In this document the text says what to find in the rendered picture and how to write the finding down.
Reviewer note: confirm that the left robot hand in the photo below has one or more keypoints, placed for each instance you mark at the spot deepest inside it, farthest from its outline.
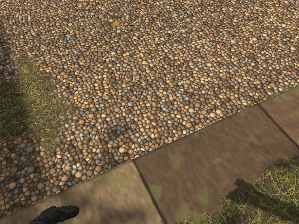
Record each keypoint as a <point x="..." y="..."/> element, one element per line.
<point x="54" y="214"/>

